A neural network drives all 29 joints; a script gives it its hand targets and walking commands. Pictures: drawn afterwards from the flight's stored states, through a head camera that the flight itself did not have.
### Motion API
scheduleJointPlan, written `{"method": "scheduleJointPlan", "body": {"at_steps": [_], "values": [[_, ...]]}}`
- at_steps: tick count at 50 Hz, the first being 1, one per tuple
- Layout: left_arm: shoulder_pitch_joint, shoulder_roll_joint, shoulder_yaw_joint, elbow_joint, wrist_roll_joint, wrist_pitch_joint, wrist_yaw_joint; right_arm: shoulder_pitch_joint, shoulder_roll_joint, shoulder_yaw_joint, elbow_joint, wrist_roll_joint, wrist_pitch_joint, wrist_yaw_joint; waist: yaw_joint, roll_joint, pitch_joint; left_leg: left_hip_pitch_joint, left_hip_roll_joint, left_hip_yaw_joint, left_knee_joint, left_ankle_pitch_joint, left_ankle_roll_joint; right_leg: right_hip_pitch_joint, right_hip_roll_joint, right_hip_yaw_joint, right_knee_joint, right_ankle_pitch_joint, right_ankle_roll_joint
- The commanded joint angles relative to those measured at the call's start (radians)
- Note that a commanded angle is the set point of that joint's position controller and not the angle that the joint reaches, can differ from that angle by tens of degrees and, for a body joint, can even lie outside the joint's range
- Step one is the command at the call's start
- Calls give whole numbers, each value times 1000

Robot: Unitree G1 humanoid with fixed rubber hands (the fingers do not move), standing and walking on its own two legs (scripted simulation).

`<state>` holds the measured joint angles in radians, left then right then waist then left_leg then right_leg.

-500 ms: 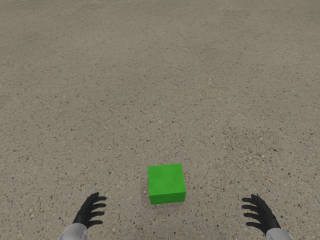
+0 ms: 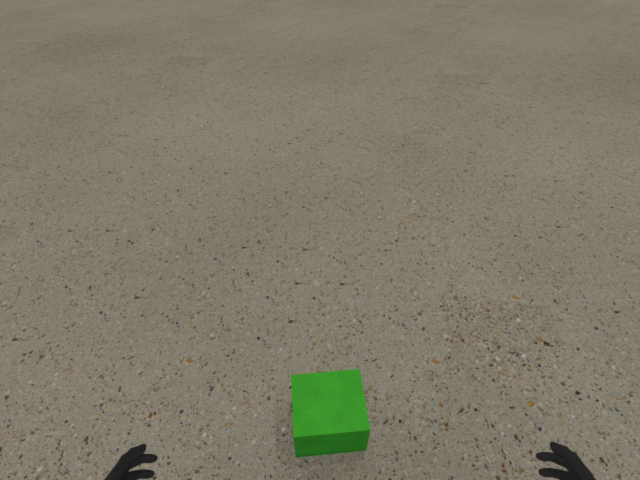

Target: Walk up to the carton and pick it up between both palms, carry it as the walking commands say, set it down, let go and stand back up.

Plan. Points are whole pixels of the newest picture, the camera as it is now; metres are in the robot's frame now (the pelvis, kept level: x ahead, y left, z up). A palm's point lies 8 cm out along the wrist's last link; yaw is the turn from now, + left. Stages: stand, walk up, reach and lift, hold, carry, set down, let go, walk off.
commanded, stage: stand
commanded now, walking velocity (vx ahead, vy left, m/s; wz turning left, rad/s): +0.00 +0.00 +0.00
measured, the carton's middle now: (328, 412) +0.49 +0.02 -0.69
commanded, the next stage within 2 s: none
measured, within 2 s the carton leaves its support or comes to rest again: neither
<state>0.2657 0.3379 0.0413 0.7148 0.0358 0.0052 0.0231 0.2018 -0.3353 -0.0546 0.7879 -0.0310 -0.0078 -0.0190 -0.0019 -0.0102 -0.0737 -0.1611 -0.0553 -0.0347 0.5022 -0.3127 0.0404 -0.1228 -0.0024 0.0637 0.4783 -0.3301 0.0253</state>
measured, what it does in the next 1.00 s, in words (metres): stands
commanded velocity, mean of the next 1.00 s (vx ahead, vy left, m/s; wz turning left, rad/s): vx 0.00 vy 0.00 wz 0.00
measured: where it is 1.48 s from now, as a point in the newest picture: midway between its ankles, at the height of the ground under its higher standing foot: outside the picture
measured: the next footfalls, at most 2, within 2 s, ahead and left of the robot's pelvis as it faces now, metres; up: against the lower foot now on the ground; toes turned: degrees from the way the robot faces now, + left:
none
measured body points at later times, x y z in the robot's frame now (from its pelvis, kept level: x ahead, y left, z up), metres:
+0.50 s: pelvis -0.03 -0.02 +0.01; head -0.06 -0.01 +0.45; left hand +0.07 +0.29 -0.10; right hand +0.09 -0.32 -0.10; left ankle -0.03 +0.10 -0.74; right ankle -0.04 -0.14 -0.74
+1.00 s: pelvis -0.04 -0.02 +0.01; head -0.07 -0.02 +0.46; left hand +0.03 +0.30 -0.11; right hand +0.05 -0.33 -0.11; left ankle -0.03 +0.10 -0.74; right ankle -0.04 -0.14 -0.74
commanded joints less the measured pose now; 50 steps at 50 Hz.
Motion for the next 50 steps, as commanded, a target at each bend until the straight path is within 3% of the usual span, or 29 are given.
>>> {"method": "scheduleJointPlan", "body": {"at_steps": [1, 5, 10, 13, 15, 18, 19, 23, 25, 26, 29, 32, 33, 36, 37, 39, 40, 41, 43, 44, 46, 47, 50], "values": [[-38, 164, 40, -54, 3, -22, 6, -71, -182, -40, -56, -2, -17, -5, 0, 17, 61, -3, 130, -123, -86, 404, -15, -65, -58, 43, -61, 293, -31], [-37, 150, 32, -27, -6, -35, 4, -70, -173, -29, -32, 2, -18, 0, 9, 18, 42, -14, 128, -118, -97, 338, -9, -29, -72, 60, -81, 293, -32], [-55, 174, 29, 11, 3, -37, 2, -82, -183, -27, -3, 4, -21, 4, -3, -29, 49, -5, 120, -123, -101, 268, -11, -43, -74, 70, -116, 263, -37], [-55, 166, 24, 34, -9, -43, 1, -75, -181, -22, 22, 0, -22, 5, 2, 10, 63, -9, 125, -119, -105, 266, -7, -35, -84, 74, -127, 269, -40], [-64, 181, 30, 50, -10, -44, -3, -79, -187, -22, 34, 3, -22, 6, 0, -9, 54, -8, 125, -122, -109, 248, -10, -28, -80, 84, -138, 252, -39], [-63, 185, 28, 74, -8, -40, -3, -90, -179, -19, 48, 7, -23, 4, 1, 7, 86, -11, 134, -135, -131, 229, -8, -42, -77, 76, -135, 229, -44], [-62, 176, 27, 88, -8, -41, -2, -77, -189, -18, 58, 2, -24, 4, 2, 36, 98, -21, 135, -135, -137, 216, -4, -42, -75, 80, -141, 214, -44], [-60, 179, 23, 111, -9, -41, -8, -87, -194, -15, 75, 4, -23, 9, 3, 20, 113, -35, 135, -154, -160, 119, -1, -45, -77, 78, -159, 162, -41], [-77, 190, 23, 128, -11, -44, -8, -87, -197, -12, 89, 6, -24, 9, -6, 41, 103, -29, 135, -134, -155, 163, -8, -35, -89, 98, -166, 171, -50], [-69, 188, 23, 131, -13, -46, -7, -72, -189, -11, 106, 12, -23, 9, 2, 8, 90, -18, 139, -146, -147, 178, -4, -23, -90, 94, -169, 170, -49], [-91, 197, 17, 151, -10, -44, -9, -78, -193, -4, 111, 13, -24, 7, -5, -6, 80, 2, 140, -148, -156, 172, -1, -27, -87, 89, -172, 181, -50], [-79, 182, 13, 168, -16, -43, -11, -100, -205, -4, 120, 14, -25, 11, 2, 34, 94, -11, 137, -149, -168, 193, -5, -18, -82, 83, -173, 187, -41], [-74, 198, 17, 173, -16, -39, -8, -92, -208, -7, 138, 11, -24, 8, 6, 22, 87, 2, 136, -150, -163, 191, -6, -16, -85, 80, -174, 206, -43], [-91, 197, 21, 185, -16, -33, -6, -103, -207, -2, 147, 12, -22, 5, 7, 31, 110, -18, 145, -156, -176, 163, -1, -20, -91, 91, -180, 178, -47], [-85, 201, 17, 197, -20, -35, -9, -97, -204, 0, 151, 13, -20, 5, 4, 6, 101, -20, 146, -160, -180, 133, -3, -10, -87, 87, -185, 165, -44], [-95, 183, 13, 201, -13, -34, -12, -87, -209, 0, 158, 17, -19, 8, -1, 56, 112, -33, 149, -165, -221, 57, -4, -10, -76, 80, -176, 109, -45], [-89, 185, 14, 207, -18, -32, -13, -102, -217, 4, 166, 16, -21, 5, 14, 46, 143, -61, 152, -175, -223, 48, -2, -16, -79, 77, -182, 129, -48], [-81, 194, 12, 218, -16, -36, -13, -93, -210, 7, 171, 13, -20, 5, 10, 18, 123, -38, 154, -179, -223, 48, 2, -18, -80, 81, -182, 124, -49], [-97, 207, 14, 222, -13, -36, -12, -91, -215, 3, 174, 17, -21, 7, 2, -2, 143, -35, 147, -174, -215, 74, 1, -31, -83, 87, -200, 110, -48], [-90, 204, 17, 228, -12, -35, -13, -105, -218, 5, 174, 17, -21, 6, 1, 39, 122, -22, 148, -164, -205, 98, -3, -22, -81, 82, -198, 128, -48], [-98, 218, 13, 236, -17, -36, -13, -91, -211, 8, 184, 22, -23, 9, -7, 3, 118, -11, 146, -165, -197, 137, -2, -17, -93, 87, -195, 150, -49], [-99, 211, 14, 233, -16, -34, -13, -95, -215, 9, 186, 17, -23, 7, -2, 31, 120, -4, 138, -158, -193, 155, -5, -21, -90, 83, -195, 170, -48], [-102, 209, 8, 252, -19, -34, -12, -107, -221, 8, 191, 16, -19, 6, 5, 21, 102, 7, 144, -152, -187, 169, -5, -11, -92, 80, -200, 161, -47]]}}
